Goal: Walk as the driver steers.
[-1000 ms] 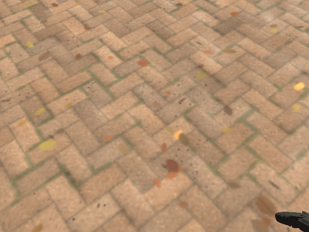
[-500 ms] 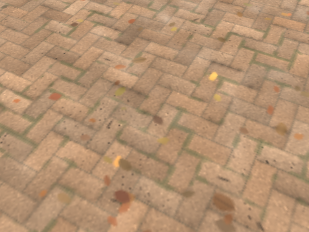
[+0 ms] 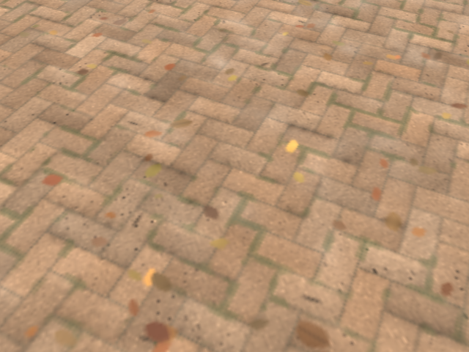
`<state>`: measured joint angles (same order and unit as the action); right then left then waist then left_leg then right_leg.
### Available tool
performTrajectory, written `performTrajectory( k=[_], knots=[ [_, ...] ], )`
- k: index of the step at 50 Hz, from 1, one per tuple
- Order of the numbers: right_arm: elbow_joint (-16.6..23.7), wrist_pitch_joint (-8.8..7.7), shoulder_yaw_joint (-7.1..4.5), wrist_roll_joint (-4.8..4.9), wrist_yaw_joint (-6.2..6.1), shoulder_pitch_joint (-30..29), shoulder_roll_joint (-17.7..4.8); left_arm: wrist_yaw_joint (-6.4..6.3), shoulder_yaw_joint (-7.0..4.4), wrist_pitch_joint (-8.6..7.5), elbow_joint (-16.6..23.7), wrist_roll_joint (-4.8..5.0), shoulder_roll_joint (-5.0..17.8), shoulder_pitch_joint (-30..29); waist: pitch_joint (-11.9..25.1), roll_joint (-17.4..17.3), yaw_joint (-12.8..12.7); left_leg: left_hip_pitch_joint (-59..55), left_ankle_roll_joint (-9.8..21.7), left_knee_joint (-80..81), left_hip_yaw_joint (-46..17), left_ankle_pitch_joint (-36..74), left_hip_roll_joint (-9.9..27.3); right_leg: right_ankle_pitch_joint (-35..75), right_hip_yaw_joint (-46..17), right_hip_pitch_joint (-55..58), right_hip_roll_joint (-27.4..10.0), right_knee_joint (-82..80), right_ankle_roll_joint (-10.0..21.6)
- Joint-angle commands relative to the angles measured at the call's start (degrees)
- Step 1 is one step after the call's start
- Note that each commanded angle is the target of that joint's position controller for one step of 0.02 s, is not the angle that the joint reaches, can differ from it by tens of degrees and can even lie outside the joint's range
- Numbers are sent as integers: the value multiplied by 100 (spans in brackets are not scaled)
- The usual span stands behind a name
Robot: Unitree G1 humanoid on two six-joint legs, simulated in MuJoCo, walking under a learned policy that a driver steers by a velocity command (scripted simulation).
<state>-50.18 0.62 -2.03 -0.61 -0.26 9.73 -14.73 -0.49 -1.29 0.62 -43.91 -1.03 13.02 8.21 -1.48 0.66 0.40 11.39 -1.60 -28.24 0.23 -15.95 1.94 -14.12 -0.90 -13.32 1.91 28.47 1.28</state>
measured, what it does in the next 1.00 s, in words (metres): stands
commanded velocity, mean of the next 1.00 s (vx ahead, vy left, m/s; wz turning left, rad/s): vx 0.00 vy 0.00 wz -0.01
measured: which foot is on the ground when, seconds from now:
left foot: down 0.00-1.00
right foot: down 0.00-1.00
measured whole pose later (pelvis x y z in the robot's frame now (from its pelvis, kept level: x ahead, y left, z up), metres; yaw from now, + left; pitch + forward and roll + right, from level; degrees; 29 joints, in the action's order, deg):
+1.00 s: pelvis +0.00 +0.01 +0.00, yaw +1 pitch -1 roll +0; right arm -62.1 -0.3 -0.2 -0.2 -2.3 13.8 -12.4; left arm -2.3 -1.6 0.5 -63.8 0.0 12.0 10.8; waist -2.2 -0.2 0.1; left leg 10.0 -0.3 -26.5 0.2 -15.1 0.4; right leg -13.7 -1.1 -11.7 0.3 26.8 0.0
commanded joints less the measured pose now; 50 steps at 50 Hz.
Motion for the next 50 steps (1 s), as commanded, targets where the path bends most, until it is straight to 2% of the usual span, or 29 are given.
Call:
performTrajectory(
  k=[1,10,25,37,50],
  knots=[
    [172,-174,-109,-11,-31,-182,-647,-77,-234,10,234,4,701,-134,223,-451,-49,231,181,614,-328,687,302,679,-421,360,-379,-388,132],
    [-211,-150,-46,8,-129,-94,-619,-121,-279,-32,-391,41,655,37,87,-73,12,127,202,631,-259,486,188,691,-358,304,-354,-516,25],
    [-717,-125,19,22,-166,95,-518,-182,-231,-58,-1251,80,652,194,27,-86,-11,91,207,676,-152,602,41,777,-261,352,-344,-569,1],
    [-947,-122,60,30,-201,362,-452,-188,-168,-50,-1653,94,566,258,-22,-68,-25,108,208,677,-118,642,-11,773,-198,318,-322,-597,1],
    [-1077,-124,92,39,-217,653,-337,-195,-107,-47,-1874,104,482,392,-68,-64,-37,140,220,662,-103,651,-43,744,-152,258,-304,-596,-4]
  ],
)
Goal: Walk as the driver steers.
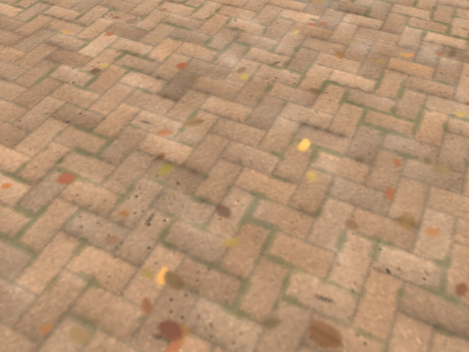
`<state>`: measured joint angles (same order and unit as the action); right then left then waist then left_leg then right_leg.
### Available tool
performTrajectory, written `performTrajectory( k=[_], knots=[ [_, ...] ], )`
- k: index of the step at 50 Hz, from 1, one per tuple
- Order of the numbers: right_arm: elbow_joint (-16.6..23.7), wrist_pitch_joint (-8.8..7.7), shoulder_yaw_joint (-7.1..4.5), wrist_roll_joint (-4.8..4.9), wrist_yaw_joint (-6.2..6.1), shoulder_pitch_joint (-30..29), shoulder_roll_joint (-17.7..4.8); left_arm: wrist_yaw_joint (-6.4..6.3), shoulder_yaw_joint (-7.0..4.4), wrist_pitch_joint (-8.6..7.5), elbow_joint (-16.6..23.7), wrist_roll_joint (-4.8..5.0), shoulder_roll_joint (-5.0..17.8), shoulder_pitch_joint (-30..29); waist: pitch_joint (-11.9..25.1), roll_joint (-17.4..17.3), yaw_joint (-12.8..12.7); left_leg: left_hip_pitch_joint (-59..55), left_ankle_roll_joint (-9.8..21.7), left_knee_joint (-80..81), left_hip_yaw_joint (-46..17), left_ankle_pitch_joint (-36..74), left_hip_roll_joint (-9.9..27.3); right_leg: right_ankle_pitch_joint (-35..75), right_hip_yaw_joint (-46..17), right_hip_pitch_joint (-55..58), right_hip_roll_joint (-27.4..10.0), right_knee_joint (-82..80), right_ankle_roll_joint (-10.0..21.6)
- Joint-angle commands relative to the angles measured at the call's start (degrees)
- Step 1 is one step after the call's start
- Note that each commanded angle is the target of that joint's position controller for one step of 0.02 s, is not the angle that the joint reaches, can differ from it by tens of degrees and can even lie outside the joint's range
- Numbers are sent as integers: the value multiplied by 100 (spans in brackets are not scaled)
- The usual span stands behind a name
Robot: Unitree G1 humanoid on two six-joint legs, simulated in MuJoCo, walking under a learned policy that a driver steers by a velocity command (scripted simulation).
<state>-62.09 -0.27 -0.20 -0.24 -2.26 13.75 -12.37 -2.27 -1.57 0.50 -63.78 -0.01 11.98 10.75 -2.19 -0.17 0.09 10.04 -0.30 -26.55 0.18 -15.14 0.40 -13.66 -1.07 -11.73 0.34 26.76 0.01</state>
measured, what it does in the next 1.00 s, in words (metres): walks ahead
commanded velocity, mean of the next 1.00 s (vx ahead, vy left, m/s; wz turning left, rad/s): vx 0.19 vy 0.00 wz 0.03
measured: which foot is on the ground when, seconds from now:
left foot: down 0.00-0.68, up 0.70-1.00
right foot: down 0.00-1.00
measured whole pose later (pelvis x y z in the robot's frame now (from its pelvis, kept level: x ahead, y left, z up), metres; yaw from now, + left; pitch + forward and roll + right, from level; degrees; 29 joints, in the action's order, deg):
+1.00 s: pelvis +0.18 -0.02 -0.01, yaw +3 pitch +2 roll -1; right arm -50.5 -4.6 -2.0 1.8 2.2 2.9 -13.6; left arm -1.2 -0.6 -5.2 -63.2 -0.2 10.7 28.7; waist -0.4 -1.8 -4.2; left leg 39.7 3.1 -41.2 2.7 -0.9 4.0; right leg -19.2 4.4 8.4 1.9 8.6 1.8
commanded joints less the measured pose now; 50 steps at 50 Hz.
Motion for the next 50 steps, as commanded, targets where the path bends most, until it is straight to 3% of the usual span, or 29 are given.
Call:
performTrajectory(
  k=[1,20,21,23,25,28,29,30,32,33,34,35,36,37,38,39,41,43,46,48,50],
  knots=[
    [107,-35,-89,2,-19,271,-565,-18,-75,-35,103,1,580,150,0,18,-6,278,92,492,-97,572,110,697,-132,94,-146,-423,122],
    [42,-38,-85,16,-29,591,-411,-38,-20,-42,2,10,458,421,-69,6,-11,325,116,468,-102,580,86,651,-87,17,-131,-393,108],
    [-21,-31,-73,15,-33,710,-344,-41,-4,-37,-58,8,389,536,73,1,-12,267,130,491,-45,20,28,93,-18,76,-68,-403,116],
    [7,-10,-141,82,-70,711,-507,-66,-56,-30,-48,75,503,587,-192,-56,-14,576,313,408,-70,-1859,-49,-1826,104,-308,99,-195,250],
    [104,-80,-174,116,-70,726,-565,-52,-63,-128,69,84,481,501,-649,-124,22,927,558,527,-468,-2810,201,-2567,-50,-868,2,-85,409],
    [41,-270,-290,184,5,1252,-789,68,-28,-402,252,106,238,284,-608,-652,226,317,1063,1061,-1715,-3080,1015,-1658,165,-1522,51,817,372],
    [31,-299,-346,197,29,1339,-938,118,-3,-477,317,131,117,242,-560,-986,207,190,1304,1425,-2385,-3232,1473,-1204,359,-1605,98,1307,364],
    [97,-318,-363,196,41,1231,-955,158,-4,-535,361,147,139,192,-649,-996,155,421,1433,1612,-2725,-3117,1714,-1068,275,-1496,-20,1519,443],
    [331,-335,-355,213,73,695,-939,197,-8,-611,274,195,98,581,-735,-926,-218,968,1239,1450,-2269,-2685,1519,-1177,325,-696,-43,731,636],
    [487,-324,-340,248,94,327,-889,188,-49,-625,76,203,154,1090,-728,-771,-489,1478,989,1112,-1704,-2233,1135,-889,329,267,24,-29,663],
    [640,-353,-312,246,107,24,-763,167,-148,-620,-144,162,421,1695,-586,-269,-693,2045,700,171,-1015,-1282,664,-570,-218,1180,-239,-354,673],
    [842,-454,-219,214,123,-126,-365,170,-352,-632,-352,179,1107,2598,-231,1328,-920,3002,277,-1926,185,-615,-156,-1126,-2087,2156,-1283,-1173,1161],
    [976,-582,-211,216,110,-194,-362,235,-361,-700,-333,99,1280,2929,-79,1709,-938,3816,236,-3400,-49,-1493,-317,-901,-3864,2457,-2222,-1658,1704],
    [948,-652,-258,280,159,-134,-525,231,-225,-764,-186,23,836,2433,-326,807,-600,4227,365,-4286,-457,-1309,34,-539,-3575,2358,-2258,-1517,1662],
    [881,-689,-244,310,230,-22,-468,249,-159,-792,-21,27,621,2066,-359,541,-420,4358,479,-4528,-508,-805,224,-200,-2893,2265,-2014,-1497,1484],
    [879,-720,-273,269,261,-66,-497,280,-124,-780,70,45,594,1826,-394,343,-301,4454,528,-4411,-409,-363,403,214,-2312,2210,-1817,-1560,1316],
    [950,-709,-353,195,316,-306,-565,281,-8,-669,103,30,305,1826,-372,408,-251,4186,479,-3969,-189,118,602,1362,-1363,1980,-1434,-1652,1011],
    [982,-605,-299,210,396,-400,-309,198,5,-585,124,-26,360,1917,-347,487,-226,3943,343,-3575,13,509,591,1794,-732,1676,-1250,-1775,937],
    [1416,-530,-155,184,419,-1363,-70,79,-9,-581,279,-80,632,1691,-650,413,-316,3188,222,-1999,262,1363,409,1709,-49,677,-1015,-2138,876],
    [1607,-501,-121,194,452,-1735,-113,50,-60,-623,255,-37,842,1873,-677,509,-385,2685,285,-1374,421,1661,265,1722,152,553,-1136,-2356,898],
    [1754,-480,-133,220,507,-1937,-252,54,-94,-644,228,32,875,1939,-732,487,-336,2616,470,-978,365,1714,217,2078,347,955,-1308,-2278,850]
  ],
)
Keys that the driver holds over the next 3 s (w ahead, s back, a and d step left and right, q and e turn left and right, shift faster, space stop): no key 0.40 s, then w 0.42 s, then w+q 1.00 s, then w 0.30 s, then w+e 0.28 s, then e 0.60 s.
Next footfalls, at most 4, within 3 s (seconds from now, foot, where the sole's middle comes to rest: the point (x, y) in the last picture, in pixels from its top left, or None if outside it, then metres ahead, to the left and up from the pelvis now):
1.12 left None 0.44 0.11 -0.78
1.60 right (250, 275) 0.75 -0.01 -0.78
2.10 left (134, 250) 0.84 0.36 -0.78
2.62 right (159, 170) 1.20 0.32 -0.78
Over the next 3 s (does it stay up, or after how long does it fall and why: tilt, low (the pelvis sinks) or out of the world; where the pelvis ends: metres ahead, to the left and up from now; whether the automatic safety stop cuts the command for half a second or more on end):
stays up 1.07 0.37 -0.01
